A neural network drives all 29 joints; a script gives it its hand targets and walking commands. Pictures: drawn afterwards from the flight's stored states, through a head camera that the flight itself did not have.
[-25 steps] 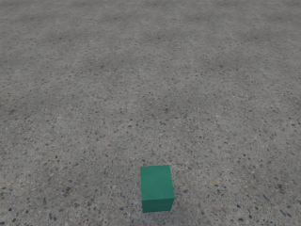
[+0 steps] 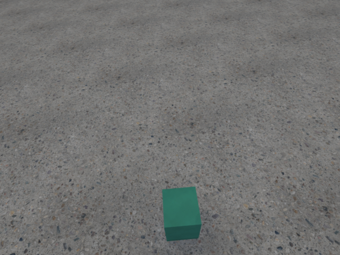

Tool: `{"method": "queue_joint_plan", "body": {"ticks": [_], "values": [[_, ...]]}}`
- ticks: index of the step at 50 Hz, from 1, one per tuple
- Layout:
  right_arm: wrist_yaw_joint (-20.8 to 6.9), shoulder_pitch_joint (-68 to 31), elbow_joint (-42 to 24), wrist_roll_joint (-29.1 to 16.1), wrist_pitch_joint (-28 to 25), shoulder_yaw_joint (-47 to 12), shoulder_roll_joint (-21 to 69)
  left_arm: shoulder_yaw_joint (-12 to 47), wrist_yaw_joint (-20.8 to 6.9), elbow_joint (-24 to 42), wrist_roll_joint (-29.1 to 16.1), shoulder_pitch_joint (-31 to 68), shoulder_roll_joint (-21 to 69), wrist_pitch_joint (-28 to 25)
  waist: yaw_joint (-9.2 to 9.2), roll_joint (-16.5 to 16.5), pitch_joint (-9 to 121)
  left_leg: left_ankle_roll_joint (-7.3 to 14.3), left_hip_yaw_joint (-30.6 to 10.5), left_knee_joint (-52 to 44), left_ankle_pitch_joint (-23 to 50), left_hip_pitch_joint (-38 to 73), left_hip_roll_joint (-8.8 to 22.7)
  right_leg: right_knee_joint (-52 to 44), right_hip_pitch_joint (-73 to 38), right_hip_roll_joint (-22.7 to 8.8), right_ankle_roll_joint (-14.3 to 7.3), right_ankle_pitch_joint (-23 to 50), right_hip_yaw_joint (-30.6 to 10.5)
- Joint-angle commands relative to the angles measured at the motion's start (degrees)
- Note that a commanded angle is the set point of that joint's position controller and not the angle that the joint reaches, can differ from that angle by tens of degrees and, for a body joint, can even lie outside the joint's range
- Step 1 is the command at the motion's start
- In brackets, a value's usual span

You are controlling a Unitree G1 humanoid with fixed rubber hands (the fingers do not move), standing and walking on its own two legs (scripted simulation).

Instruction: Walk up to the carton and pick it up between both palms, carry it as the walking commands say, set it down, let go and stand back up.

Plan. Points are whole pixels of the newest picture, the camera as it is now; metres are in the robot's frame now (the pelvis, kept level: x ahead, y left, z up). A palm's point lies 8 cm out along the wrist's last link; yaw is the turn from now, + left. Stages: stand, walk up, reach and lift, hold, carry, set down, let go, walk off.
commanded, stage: stand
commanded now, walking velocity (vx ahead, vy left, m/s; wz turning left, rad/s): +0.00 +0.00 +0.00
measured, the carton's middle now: (180, 214) +0.44 -0.02 -0.65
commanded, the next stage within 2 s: reach and lift in 0.64 s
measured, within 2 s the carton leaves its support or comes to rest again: neither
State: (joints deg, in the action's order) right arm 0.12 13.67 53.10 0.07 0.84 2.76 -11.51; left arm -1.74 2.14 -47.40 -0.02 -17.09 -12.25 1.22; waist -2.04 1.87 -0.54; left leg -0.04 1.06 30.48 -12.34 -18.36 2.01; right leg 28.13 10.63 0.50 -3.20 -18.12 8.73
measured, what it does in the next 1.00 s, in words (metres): stands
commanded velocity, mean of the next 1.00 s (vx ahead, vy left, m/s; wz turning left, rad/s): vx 0.00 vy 0.00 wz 0.00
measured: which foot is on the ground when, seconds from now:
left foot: down 0.00-1.00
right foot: down 0.00-1.00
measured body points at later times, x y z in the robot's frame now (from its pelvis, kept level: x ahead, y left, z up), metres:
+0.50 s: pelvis -0.01 +0.01 +0.00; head +0.00 +0.01 +0.45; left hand +0.07 +0.26 -0.13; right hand +0.04 -0.24 -0.14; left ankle +0.04 +0.12 -0.73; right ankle -0.03 -0.08 -0.73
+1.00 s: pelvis -0.01 +0.00 -0.01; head +0.06 +0.00 +0.44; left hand +0.17 +0.22 -0.13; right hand +0.13 -0.25 -0.14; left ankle +0.04 +0.12 -0.73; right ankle -0.03 -0.08 -0.73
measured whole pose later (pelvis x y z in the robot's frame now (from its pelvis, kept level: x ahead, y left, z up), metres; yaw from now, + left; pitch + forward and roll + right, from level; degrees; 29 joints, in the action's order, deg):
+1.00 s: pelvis -0.01 +0.00 -0.01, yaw -1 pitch +4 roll +0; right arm -4.5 2.1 42.6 0.1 13.9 2.8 -13.6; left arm -1.7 0.9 -38.0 0.0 -1.6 -10.4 15.3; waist -2.0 -0.2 -4.7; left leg -0.2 2.1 33.4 -12.6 -24.6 1.2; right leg 35.4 19.0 -1.0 -2.6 -20.2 7.8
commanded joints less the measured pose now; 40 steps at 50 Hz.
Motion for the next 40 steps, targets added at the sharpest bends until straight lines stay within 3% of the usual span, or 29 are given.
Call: {"method": "queue_joint_plan", "body": {"ticks": [1,3,4,6,7,8,10,11,13,14,15,16,17,19,20,21,24,26,30,31,32,33,34,35,36,37,38,39,40], "values": [[1.05,2.65,-2.38,1.45,-1.29,-0.18,-5.29,-0.65,-0.14,-2.63,0.95,-0.18,-4.14,-0.28,2.05,-1.47,2.12,0.67,-3.81,-5.28,10.86,1.26,2.66,-6.2,-2.72,-9.57,-0.82,4.6,-4.81],[0.92,2.9,-1.9,1.2,-1.35,-0.09,-5.48,-1.31,0.03,-3.05,0.81,-1.75,-5.94,-0.6,2.88,-4.12,1.43,0.92,-5.03,-5.47,11.17,0.43,3.27,-6.36,-1.98,-8.22,-0.4,0.81,-4.29],[1.1,3.19,-1.25,1.6,-1.67,-0.04,-5.84,-1.59,0.3,-2.02,0.84,-1.45,-6.2,-0.4,2.79,1.69,0.83,0.83,-5.84,-6.45,10.67,1.01,3.65,-5.25,-1.92,-8.03,-0.46,2.21,-4.87],[1.02,2.34,-2.65,1.61,-1.09,0.29,-4.23,-1.09,0.39,-2.35,1.04,-2.6,-5.47,-0.51,3.23,-0.95,-0.31,0.87,-5.57,-6.47,7.68,-0.2,3.03,-6.82,-1.14,-8.69,-0.88,-2.45,-5.16],[1.08,2.1,-2.23,1.2,-1.24,-0.33,-4.61,-0.97,0.21,-1.85,1.26,-2.86,-5.16,-0.39,2.6,-1.43,1.69,1.17,-7.58,-8.31,6.43,0.71,3.78,-6.05,-2.71,-7.01,-0.08,0.99,-4.52],[1.14,2.56,-2.28,1.63,-1.55,0.23,-5.44,-1.14,0.32,-1.71,1.05,-2.48,-5.44,-0.56,3.36,1.82,2.57,1.19,-7.06,-8.62,10.51,1.28,4.34,-4.6,-2.25,-6.64,0.05,-0.09,-4.57],[1.17,3.52,-1.68,0.99,-1.69,-0.35,-3.9,-0.63,0.12,-2.98,0.93,-3.95,-4.14,-0.99,3.42,0.09,2.64,1.08,-7.33,-7.18,10.61,0.19,4.0,-5.5,-3.67,-6.95,-0.29,1.28,-4.71],[1.26,3.08,-1.38,1.22,-1.75,-0.19,-5.98,-1.06,0.0,-2.66,0.98,-3.61,-6.23,-0.77,3.21,-1.73,2.81,1.02,-8.06,-7.71,9.48,2.1,4.72,-5.11,-1.95,-6.36,-0.08,0.3,-4.66],[1.01,1.87,-2.07,1.37,-1.22,-0.05,-6.24,-0.35,-0.38,-2.66,1.1,-2.62,-4.71,-0.63,2.9,3.61,0.43,1.46,-10.33,-10.54,-1.76,-2.1,4.16,-4.57,-1.21,-6.67,0.13,-2.35,-5.97],[1.07,1.82,-2.31,1.54,-1.2,-0.17,-6.45,-0.35,-0.42,-2.7,1.21,-2.48,-4.5,-0.8,3.3,1.05,-0.76,1.51,-9.37,-11.48,-2.15,-3.73,3.97,-4.78,-3.14,-7.18,-0.13,-1.09,-5.79],[0.96,2.15,-1.94,1.32,-1.34,-0.39,-5.49,-0.36,-0.42,-2.89,0.86,-4.0,-4.03,-1.02,2.98,1.73,0.63,0.96,-9.27,-11.03,-2.5,-2.19,3.75,-5.98,-3.2,-6.87,-0.42,-0.75,-6.77],[0.88,2.22,-2.24,1.33,-1.35,-0.46,-5.39,-0.38,-0.5,-3.0,1.29,-3.96,-4.47,-1.06,3.05,0.28,0.19,1.3,-10.83,-12.29,-2.43,-2.07,4.06,-5.2,-2.79,-6.44,-0.32,-1.72,-6.34],[0.9,1.55,-1.97,1.22,-1.25,-0.28,-5.23,-0.47,-0.29,-3.06,1.27,-3.33,-5.0,-1.05,3.28,1.15,-1.43,0.66,-7.97,-11.75,1.11,-1.52,3.57,-6.45,-1.61,-7.06,-0.54,-0.46,-5.97],[0.68,2.26,-3.02,1.06,-1.56,-0.41,-4.73,-0.05,-0.44,-2.95,1.08,-3.7,-3.59,-1.32,2.96,-0.43,1.57,1.05,-7.9,-10.24,3.52,0.66,3.27,-6.64,-2.98,-7.6,-0.44,1.81,-6.45],[0.65,2.36,-2.64,1.08,-1.43,-0.48,-3.88,-0.44,-0.5,-2.64,1.18,-4.61,-4.27,-1.34,3.38,-3.83,1.22,0.76,-6.66,-9.32,3.47,0.22,3.18,-7.74,-3.38,-7.16,-0.56,0.55,-6.04],[0.56,2.86,-2.9,1.21,-1.21,-0.5,-4.5,-0.3,-0.42,-2.18,1.13,-3.27,-2.49,-1.29,3.2,-4.73,1.37,0.9,-7.07,-7.88,4.41,0.54,2.54,-7.68,-3.07,-7.7,0.03,1.19,-6.23],[1.07,4.17,-1.21,1.33,-1.84,0.01,-5.98,-1.04,-0.16,-1.88,1.11,-2.79,-6.13,-1.6,1.81,-0.32,3.94,0.67,-4.28,-5.97,11.82,2.35,2.4,-6.37,-2.85,-8.56,-0.49,6.71,-5.73],[0.9,4.63,-1.16,1.19,-1.97,-0.59,-5.17,-0.99,0.03,-2.83,0.67,-4.27,-6.27,-1.65,2.83,0.96,3.42,1.0,-6.04,-6.24,14.68,2.45,3.81,-5.8,-2.98,-8.08,-0.13,3.24,-5.73],[0.85,2.83,-1.63,1.29,-1.55,-0.44,-4.54,-0.98,0.2,-2.38,0.9,-3.58,-6.36,-1.61,3.01,-4.0,1.94,0.44,-5.06,-5.05,11.15,1.29,2.23,-7.46,-1.67,-8.46,-0.48,1.34,-5.45],[0.89,4.53,-2.14,1.26,-1.54,-0.28,-4.63,-0.65,-0.23,-1.93,1.26,-2.23,-5.01,-1.44,1.84,-1.73,2.77,1.01,-4.45,-5.61,8.87,1.32,2.02,-7.04,-3.15,-8.16,-0.35,2.91,-6.03],[0.96,4.5,-1.77,1.12,-1.51,-0.52,-4.18,-0.99,0.04,-1.96,1.18,-2.93,-5.95,-1.73,1.99,-3.02,2.63,0.45,-3.35,-4.88,11.17,2.77,2.21,-6.65,-1.46,-9.49,-0.93,3.34,-5.99],[0.44,-15.61,-21.87,1.31,2.78,2.34,-8.35,-1.44,-0.91,18.15,-1.13,17.17,-8.68,3.12,1.04,-2.58,-0.21,-0.99,2.61,0.03,-10.59,2.2,-2.43,-2.56,18.85,-4.5,2.24,-9.94,-9.83],[-0.42,-24.09,-28.96,1.53,4.2,3.87,-9.77,-2.42,-0.82,28.76,-1.72,28.88,-10.52,5.16,0.12,-8.3,-1.42,-3.03,2.42,2.35,-11.13,3.56,-2.6,-2.55,21.45,-2.64,1.43,-10.9,-7.89],[-0.58,-25.24,-28.24,0.21,6.67,1.56,-9.89,-2.57,-1.34,25.37,-2.56,26.76,-8.28,8.08,1.66,-7.67,-5.0,-2.48,3.98,2.92,-12.59,6.16,-3.13,-4.28,22.34,-4.61,1.25,-16.22,-8.88],[-1.35,-21.28,-25.16,2.31,8.98,2.41,-12.12,-2.46,-1.36,22.86,-3.36,24.36,-7.34,10.16,0.91,-8.06,-3.45,-2.6,4.91,3.33,-11.96,11.74,-2.94,-5.93,27.1,-4.48,-0.21,-19.0,-8.46],[-1.86,-19.89,-23.03,1.89,11.05,3.02,-11.37,-4.3,-1.8,21.57,-2.77,22.68,-8.48,12.5,2.35,-8.51,-3.97,-2.38,4.72,3.97,-10.3,10.26,-3.73,-4.37,25.28,-4.13,0.01,-17.02,-7.11],[-2.67,-16.55,-21.88,2.31,12.78,0.53,-11.18,-4.35,-1.84,21.52,-1.68,20.49,-7.27,14.44,2.42,-5.19,-5.69,-2.03,4.13,4.53,-9.34,13.41,-3.07,-5.58,28.69,-4.73,-0.89,-18.4,-8.6],[-2.96,-12.93,-19.06,3.64,14.63,2.5,-11.99,-5.42,-1.79,21.92,-1.33,18.49,-6.65,16.19,0.16,-0.27,-2.91,-2.52,3.44,3.79,-7.49,13.12,-2.58,-3.69,26.45,-4.26,-1.53,-15.1,-9.47],[-4.02,-10.0,-15.41,1.78,16.81,-0.23,-7.71,-4.13,-1.94,18.23,-1.99,14.69,-4.81,17.48,2.87,1.75,-4.64,-1.36,3.02,2.81,-6.11,11.76,-2.37,-4.78,23.7,-4.41,-1.53,-13.94,-9.76]]}}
